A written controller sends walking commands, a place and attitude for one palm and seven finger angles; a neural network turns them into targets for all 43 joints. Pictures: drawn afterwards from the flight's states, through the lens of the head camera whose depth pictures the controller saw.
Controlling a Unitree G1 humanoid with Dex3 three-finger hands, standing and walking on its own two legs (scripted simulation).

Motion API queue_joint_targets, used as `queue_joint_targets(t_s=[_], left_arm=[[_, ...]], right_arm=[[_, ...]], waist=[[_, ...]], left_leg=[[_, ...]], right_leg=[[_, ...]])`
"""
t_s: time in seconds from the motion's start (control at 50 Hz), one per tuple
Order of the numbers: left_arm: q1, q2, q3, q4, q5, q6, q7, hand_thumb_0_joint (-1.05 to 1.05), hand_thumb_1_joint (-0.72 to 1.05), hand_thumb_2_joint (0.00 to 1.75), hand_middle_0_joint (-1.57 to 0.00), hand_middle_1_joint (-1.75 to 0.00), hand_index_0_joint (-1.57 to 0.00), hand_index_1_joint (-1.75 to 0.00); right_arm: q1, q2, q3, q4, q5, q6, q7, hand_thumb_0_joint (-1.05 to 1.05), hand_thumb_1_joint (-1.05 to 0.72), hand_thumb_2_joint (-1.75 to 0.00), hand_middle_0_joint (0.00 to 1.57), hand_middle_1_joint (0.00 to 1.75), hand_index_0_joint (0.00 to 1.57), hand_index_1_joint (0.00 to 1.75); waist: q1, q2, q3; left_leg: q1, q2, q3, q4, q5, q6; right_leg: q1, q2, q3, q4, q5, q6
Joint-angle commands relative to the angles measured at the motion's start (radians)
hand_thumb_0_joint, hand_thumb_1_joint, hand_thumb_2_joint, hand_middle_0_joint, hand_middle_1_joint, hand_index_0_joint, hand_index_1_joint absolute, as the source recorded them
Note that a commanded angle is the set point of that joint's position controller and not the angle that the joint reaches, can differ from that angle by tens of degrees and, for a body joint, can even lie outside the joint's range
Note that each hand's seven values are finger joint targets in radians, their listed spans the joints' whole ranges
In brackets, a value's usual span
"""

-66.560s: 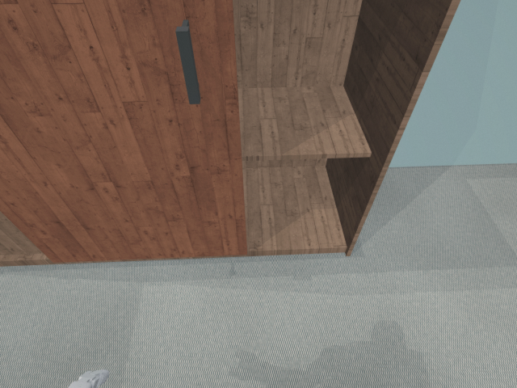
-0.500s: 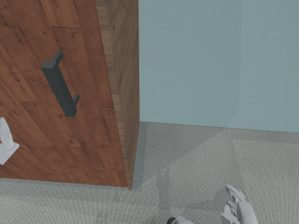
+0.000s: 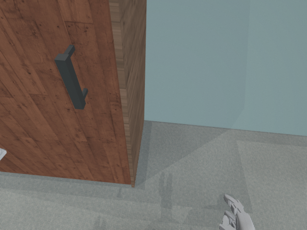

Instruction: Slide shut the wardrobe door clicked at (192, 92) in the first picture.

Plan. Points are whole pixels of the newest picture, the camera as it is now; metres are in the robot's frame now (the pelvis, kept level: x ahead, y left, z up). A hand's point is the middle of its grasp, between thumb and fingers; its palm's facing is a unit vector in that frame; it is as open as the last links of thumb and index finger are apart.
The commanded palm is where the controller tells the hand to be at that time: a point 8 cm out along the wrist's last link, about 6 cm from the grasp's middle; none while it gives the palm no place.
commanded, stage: step back with the hand held close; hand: left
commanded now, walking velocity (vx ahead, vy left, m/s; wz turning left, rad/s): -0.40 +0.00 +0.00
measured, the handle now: (75, 78) +0.43 +0.25 +0.16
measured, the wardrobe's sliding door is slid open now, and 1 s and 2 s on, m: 0.00 0.00 0.00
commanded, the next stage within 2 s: stop stepping back and stand still in 0.32 s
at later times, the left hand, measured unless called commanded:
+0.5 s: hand out of the picture +0.09 +0.23 +0.17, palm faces +0.31 -0.78 -0.54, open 7.4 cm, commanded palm +0.02 +0.28 +0.18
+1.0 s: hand out of the picture -0.03 +0.25 +0.19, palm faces +0.46 -0.77 -0.45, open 7.4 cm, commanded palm -0.09 +0.29 +0.18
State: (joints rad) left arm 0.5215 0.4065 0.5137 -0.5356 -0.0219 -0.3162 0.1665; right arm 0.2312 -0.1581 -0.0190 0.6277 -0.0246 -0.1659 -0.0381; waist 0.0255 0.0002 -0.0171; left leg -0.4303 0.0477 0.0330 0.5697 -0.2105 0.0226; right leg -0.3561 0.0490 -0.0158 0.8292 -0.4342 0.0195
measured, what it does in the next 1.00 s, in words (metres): walks backwards: right foot, then left foot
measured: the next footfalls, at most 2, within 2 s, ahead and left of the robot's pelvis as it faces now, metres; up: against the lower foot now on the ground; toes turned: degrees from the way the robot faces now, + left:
right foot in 0.06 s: -0.06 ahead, -0.13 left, +0.00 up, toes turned -2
left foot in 0.30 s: -0.04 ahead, +0.09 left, +0.00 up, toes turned -1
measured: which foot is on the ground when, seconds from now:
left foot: down 0.00-0.10, up 0.12-0.28, down 0.30-0.56, up 0.58-0.80, down 0.82-1.00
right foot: up 0.00-0.04, down 0.06-0.82, up 0.84-1.00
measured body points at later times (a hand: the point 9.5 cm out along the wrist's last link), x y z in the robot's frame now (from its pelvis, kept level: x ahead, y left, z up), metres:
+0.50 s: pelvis -0.13 -0.01 +0.01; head -0.09 +0.01 +0.46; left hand +0.06 +0.27 +0.20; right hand +0.03 -0.26 -0.06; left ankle -0.08 +0.09 -0.73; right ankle -0.12 -0.12 -0.71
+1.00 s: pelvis -0.23 -0.01 +0.00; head -0.27 +0.00 +0.45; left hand -0.06 +0.29 +0.21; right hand -0.11 -0.26 -0.07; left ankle -0.25 +0.10 -0.73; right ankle -0.18 -0.11 -0.71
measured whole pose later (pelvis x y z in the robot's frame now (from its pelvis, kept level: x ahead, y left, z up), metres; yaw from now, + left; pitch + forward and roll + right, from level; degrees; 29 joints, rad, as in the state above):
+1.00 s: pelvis -0.23 -0.01 +0.00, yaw +0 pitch -2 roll -1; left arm 0.54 0.44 0.44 -0.47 0.01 -0.19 0.15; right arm 0.34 -0.20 0.00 0.63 -0.01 -0.13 -0.06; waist -0.05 -0.02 -0.08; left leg -0.18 0.04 0.02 0.56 -0.33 0.01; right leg -0.35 0.01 -0.11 0.69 -0.39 -0.01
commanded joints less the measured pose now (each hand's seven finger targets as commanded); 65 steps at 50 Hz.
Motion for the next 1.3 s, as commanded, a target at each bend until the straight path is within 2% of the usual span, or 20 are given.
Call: queue_joint_targets(t_s=[0.0, 0.12, 0.22, 0.26, 0.3, 0.34, 0.42, 0.5, 0.56, 0.58, 0.76, 0.8, 0.86, 0.94, 0.98, 1.02, 1.16, 1.18, 1.22, 1.28], left_arm=[[-0.094, 0.113, -0.009, -0.144, -0.010, -0.028, -0.011, 0.00, 0.90, 0.90, -0.20, -0.30, -0.20, -0.30], [-0.060, 0.258, 0.103, -0.181, -0.013, 0.003, -0.011, 0.00, 0.90, 0.90, -0.20, -0.30, -0.20, -0.30], [0.105, 0.217, 0.120, -0.204, -0.025, 0.033, -0.005, 0.00, 0.90, 0.90, -0.20, -0.30, -0.20, -0.30], [0.092, 0.220, 0.105, -0.252, -0.023, 0.023, 0.000, 0.00, 0.90, 0.90, -0.20, -0.30, -0.20, -0.30], [0.074, 0.243, 0.101, -0.305, -0.018, 0.005, -0.005, 0.00, 0.90, 0.90, -0.20, -0.30, -0.20, -0.30], [0.166, 0.206, 0.093, -0.225, -0.022, -0.001, -0.004, 0.00, 0.90, 0.90, -0.20, -0.30, -0.20, -0.30], [0.087, 0.210, 0.084, -0.313, -0.019, 0.010, 0.002, 0.00, 0.90, 0.90, -0.20, -0.30, -0.20, -0.30], [0.109, 0.189, 0.074, -0.191, -0.022, 0.061, 0.014, 0.00, 0.90, 0.90, -0.20, -0.30, -0.20, -0.30], [0.004, 0.213, 0.072, -0.136, -0.013, 0.080, 0.011, 0.00, 0.90, 0.90, -0.20, -0.30, -0.20, -0.30], [-0.092, 0.219, 0.066, -0.137, -0.018, 0.082, 0.010, 0.00, 0.90, 0.90, -0.20, -0.30, -0.20, -0.30], [-0.197, 0.160, -0.045, -0.122, 0.027, 0.094, 0.018, 0.00, 0.90, 0.90, -0.20, -0.30, -0.20, -0.30], [-0.228, 0.178, -0.026, -0.219, 0.035, 0.074, 0.020, 0.00, 0.90, 0.90, -0.20, -0.30, -0.20, -0.30], [-0.112, 0.215, 0.045, -0.201, 0.030, 0.066, 0.008, 0.00, 0.90, 0.90, -0.20, -0.30, -0.20, -0.30], [-0.055, 0.178, 0.029, -0.102, 0.024, 0.068, 0.005, 0.00, 0.90, 0.90, -0.20, -0.30, -0.20, -0.30], [-0.054, 0.183, 0.031, -0.037, 0.028, 0.077, 0.000, 0.00, 0.90, 0.90, -0.20, -0.30, -0.20, -0.30], [-0.090, 0.156, 0.005, 0.021, 0.009, 0.086, -0.020, 0.00, 0.90, 0.90, -0.20, -0.30, -0.20, -0.30], [-0.199, 0.177, -0.029, -0.167, 0.012, 0.068, -0.011, 0.00, 0.90, 0.90, -0.20, -0.30, -0.20, -0.30], [-0.221, 0.181, -0.033, -0.221, 0.014, 0.062, -0.007, 0.00, 0.90, 0.90, -0.20, -0.30, -0.20, -0.30], [-0.279, 0.208, -0.015, -0.327, 0.033, 0.042, 0.017, 0.00, 0.90, 0.90, -0.20, -0.30, -0.20, -0.30], [-0.156, 0.228, 0.052, -0.217, 0.028, 0.053, 0.011, 0.00, 0.90, 0.90, -0.20, -0.30, -0.20, -0.30]], right_arm=[[-0.074, -0.178, -0.044, -0.090, -0.003, -0.054, 0.001, 0.00, -0.90, -0.90, 0.20, 0.30, 0.20, 0.30], [-0.133, -0.145, -0.040, -0.182, 0.037, 0.003, -0.021, 0.00, -0.90, -0.90, 0.20, 0.30, 0.20, 0.30], [-0.162, -0.113, 0.008, -0.197, 0.017, 0.034, -0.047, 0.00, -0.90, -0.90, 0.20, 0.30, 0.20, 0.30], [-0.107, -0.138, -0.011, -0.189, 0.012, 0.038, -0.063, 0.00, -0.90, -0.90, 0.20, 0.30, 0.20, 0.30], [-0.074, -0.180, -0.051, -0.201, 0.019, 0.026, -0.051, 0.00, -0.90, -0.90, 0.20, 0.30, 0.20, 0.30], [-0.068, -0.169, -0.058, -0.180, 0.018, -0.001, -0.035, 0.00, -0.90, -0.90, 0.20, 0.30, 0.20, 0.30], [-0.055, -0.178, -0.051, -0.165, 0.012, -0.026, -0.020, 0.00, -0.90, -0.90, 0.20, 0.30, 0.20, 0.30], [-0.086, -0.193, -0.038, -0.182, 0.032, -0.017, -0.032, 0.00, -0.90, -0.90, 0.20, 0.30, 0.20, 0.30], [-0.085, -0.183, -0.049, -0.179, 0.024, 0.014, -0.039, 0.00, -0.90, -0.90, 0.20, 0.30, 0.20, 0.30], [-0.092, -0.189, -0.048, -0.157, 0.014, 0.016, -0.042, 0.00, -0.90, -0.90, 0.20, 0.30, 0.20, 0.30], [-0.045, -0.178, -0.021, -0.134, -0.003, -0.001, -0.060, 0.00, -0.90, -0.90, 0.20, 0.30, 0.20, 0.30], [-0.057, -0.209, -0.036, -0.171, -0.003, -0.011, -0.051, 0.00, -0.90, -0.90, 0.20, 0.30, 0.20, 0.30], [-0.074, -0.165, -0.033, -0.148, 0.010, -0.018, -0.022, 0.00, -0.90, -0.90, 0.20, 0.30, 0.20, 0.30], [-0.082, -0.190, -0.026, -0.139, 0.013, -0.002, -0.023, 0.00, -0.90, -0.90, 0.20, 0.30, 0.20, 0.30], [-0.081, -0.188, -0.038, -0.141, 0.010, 0.021, -0.029, 0.00, -0.90, -0.90, 0.20, 0.30, 0.20, 0.30], [-0.074, -0.201, -0.062, -0.159, 0.025, 0.037, -0.027, 0.00, -0.90, -0.90, 0.20, 0.30, 0.20, 0.30], [-0.067, -0.160, -0.014, -0.121, 0.004, 0.011, -0.057, 0.00, -0.90, -0.90, 0.20, 0.30, 0.20, 0.30], [-0.059, -0.177, -0.014, -0.125, -0.002, 0.001, -0.062, 0.00, -0.90, -0.90, 0.20, 0.30, 0.20, 0.30], [-0.063, -0.190, -0.015, -0.153, 0.000, -0.019, -0.055, 0.00, -0.90, -0.90, 0.20, 0.30, 0.20, 0.30], [-0.057, -0.156, -0.019, -0.130, 0.010, -0.034, -0.025, 0.00, -0.90, -0.90, 0.20, 0.30, 0.20, 0.30]], waist=[[-0.011, 0.206, -0.171], [0.020, -0.290, -0.209], [-0.001, -0.090, -0.217], [-0.027, -0.007, -0.255], [-0.009, 0.199, -0.305], [-0.007, 0.234, -0.270], [-0.018, 0.206, -0.200], [-0.015, 0.165, -0.083], [-0.023, -0.204, 0.020], [-0.033, -0.198, 0.049], [-0.060, 0.003, -0.067], [-0.042, 0.413, 0.001], [-0.046, 0.237, 0.039], [-0.014, 0.189, 0.069], [-0.003, -0.010, 0.024], [-0.020, -0.266, 0.056], [-0.057, -0.044, -0.036], [-0.060, 0.107, -0.032], [-0.055, 0.482, 0.035], [-0.030, 0.126, -0.005]], left_leg=[[0.370, 0.230, -0.221, -0.093, 0.620, 0.075], [-0.068, -0.073, -0.042, 0.339, -0.240, -0.032], [-0.043, -0.047, 0.007, 0.021, -0.065, -0.051], [0.159, -0.030, 0.015, -0.235, 0.303, -0.046], [0.430, 0.180, -0.154, -0.146, 1.038, 0.021], [0.514, 0.257, -0.197, -0.126, 1.147, 0.075], [0.400, 0.221, -0.193, -0.166, 0.849, 0.082], [0.015, 0.144, -0.137, -0.252, -0.149, 0.057], [-0.001, -0.085, -0.027, 0.342, -0.281, -0.036], [-0.001, -0.060, -0.061, 0.505, -0.246, -0.036], [0.249, -0.053, 0.060, -0.219, -0.228, 0.038], [0.204, 0.204, -0.325, -0.403, -0.397, 0.159], [0.158, 0.255, -0.381, -0.375, -0.216, 0.208], [-0.070, 0.162, -0.142, -0.230, -0.249, 0.102], [-0.212, 0.044, -0.037, 0.062, -0.398, 0.057], [-0.228, -0.058, -0.032, 0.573, -0.332, 0.012], [0.345, -0.024, 0.050, 0.008, -0.190, 0.019], [0.328, -0.013, -0.013, -0.125, -0.261, 0.029], [0.223, 0.312, -0.537, -0.448, -0.476, 0.169], [0.199, 0.265, -0.392, -0.326, -0.089, 0.164]], right_leg=[[-0.002, -0.042, 0.019, -0.420, 0.156, -0.006], [0.218, -0.370, 0.235, -0.420, 1.184, -0.109], [0.331, -0.294, 0.124, -0.312, 1.173, -0.131], [0.308, -0.199, 0.062, -0.214, 1.072, -0.060], [0.057, -0.074, 0.027, -0.118, 0.324, -0.014], [-0.099, -0.036, 0.032, -0.044, -0.032, -0.032], [-0.030, -0.046, 0.011, -0.100, 0.058, -0.020], [0.252, -0.061, -0.025, -0.362, 0.111, -0.012], [-0.061, -0.412, 0.464, -0.753, -0.297, -0.191], [-0.146, -0.463, 0.441, -0.754, -0.232, -0.209], [0.018, -0.212, 0.056, -0.424, -0.168, -0.074], [-0.107, -0.020, -0.100, 0.049, -0.054, -0.007], [-0.221, -0.075, 0.001, 0.220, 0.002, -0.017], [0.198, -0.044, -0.094, -0.247, 0.063, -0.025], [0.371, -0.108, 0.059, -0.423, -0.038, -0.077], [0.147, -0.426, 0.591, -0.713, -0.285, -0.220], [-0.225, -0.239, 0.106, -0.489, -0.334, -0.133], [-0.190, -0.189, 0.077, -0.331, -0.278, -0.112], [-0.258, -0.024, -0.043, 0.211, -0.124, -0.033], [-0.181, -0.088, 0.022, 0.204, 0.008, -0.022]])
